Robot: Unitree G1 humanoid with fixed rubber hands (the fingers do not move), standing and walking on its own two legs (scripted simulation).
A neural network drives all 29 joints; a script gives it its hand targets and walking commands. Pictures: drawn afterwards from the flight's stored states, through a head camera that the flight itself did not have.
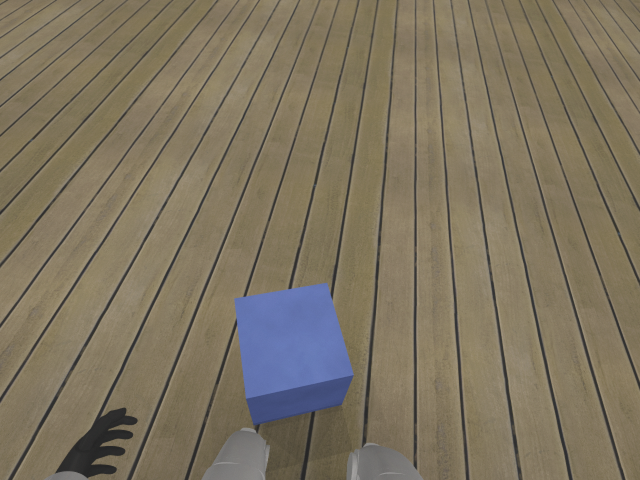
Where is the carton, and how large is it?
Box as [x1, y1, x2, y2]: [234, 283, 353, 424]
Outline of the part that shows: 326,283 234,298 245,394 253,424 262,423 341,404 353,374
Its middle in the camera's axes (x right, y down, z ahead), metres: -0.08 +0.32 +1.07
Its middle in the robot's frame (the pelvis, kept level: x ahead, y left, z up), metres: +0.49 +0.06 -0.58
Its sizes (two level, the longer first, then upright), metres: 0.262 0.256 0.259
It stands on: the floor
